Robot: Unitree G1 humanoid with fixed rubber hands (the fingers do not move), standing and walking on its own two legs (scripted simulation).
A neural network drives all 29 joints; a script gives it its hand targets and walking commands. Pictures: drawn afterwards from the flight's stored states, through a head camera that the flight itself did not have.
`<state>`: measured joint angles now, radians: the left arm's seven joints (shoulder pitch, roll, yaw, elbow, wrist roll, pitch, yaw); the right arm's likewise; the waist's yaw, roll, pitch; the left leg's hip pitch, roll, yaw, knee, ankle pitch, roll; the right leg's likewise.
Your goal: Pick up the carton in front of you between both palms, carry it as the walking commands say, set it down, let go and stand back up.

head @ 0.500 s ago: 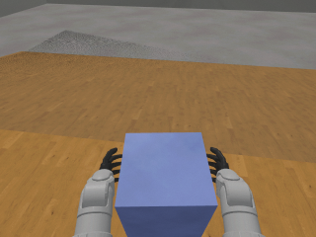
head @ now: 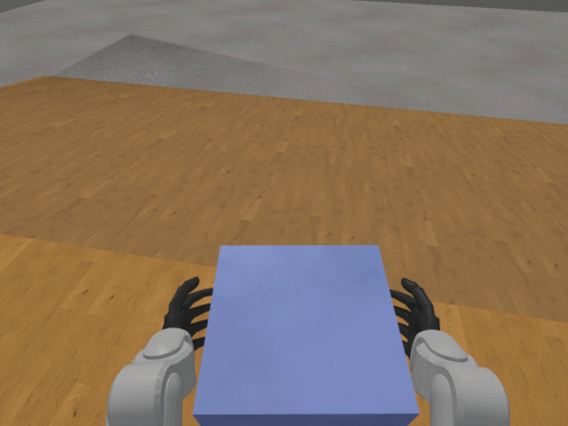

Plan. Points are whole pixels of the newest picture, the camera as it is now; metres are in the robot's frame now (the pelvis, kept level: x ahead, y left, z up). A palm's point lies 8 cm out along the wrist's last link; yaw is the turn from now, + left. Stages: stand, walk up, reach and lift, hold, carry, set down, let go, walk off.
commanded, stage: carry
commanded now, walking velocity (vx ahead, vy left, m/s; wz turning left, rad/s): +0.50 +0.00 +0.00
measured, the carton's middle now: (299, 358) +0.25 +0.00 +0.01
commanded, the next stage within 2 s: none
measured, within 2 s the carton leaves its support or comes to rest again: neither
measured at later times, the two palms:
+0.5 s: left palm (244, 191) +0.54 +0.11 +0.07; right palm (404, 201) +0.53 -0.19 +0.07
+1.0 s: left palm (253, 103) +0.90 +0.13 +0.09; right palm (369, 105) +0.89 -0.18 +0.10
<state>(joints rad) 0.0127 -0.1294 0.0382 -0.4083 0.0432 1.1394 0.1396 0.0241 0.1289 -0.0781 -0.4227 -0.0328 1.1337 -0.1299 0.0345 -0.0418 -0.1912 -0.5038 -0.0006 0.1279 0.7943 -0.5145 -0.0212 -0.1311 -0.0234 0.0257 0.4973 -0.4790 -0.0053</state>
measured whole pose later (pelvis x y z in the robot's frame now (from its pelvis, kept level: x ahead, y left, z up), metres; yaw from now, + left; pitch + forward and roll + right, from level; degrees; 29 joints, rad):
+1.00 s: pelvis +0.64 -0.02 -0.01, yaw -2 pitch +2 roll +0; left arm -0.05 -0.12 0.07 -0.46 0.00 1.12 0.19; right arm -0.06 0.13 -0.08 -0.44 0.00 1.10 -0.18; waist 0.00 -0.04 -0.11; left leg -0.52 0.05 0.22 0.60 -0.12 0.08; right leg 0.03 -0.10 -0.20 0.56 -0.53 0.03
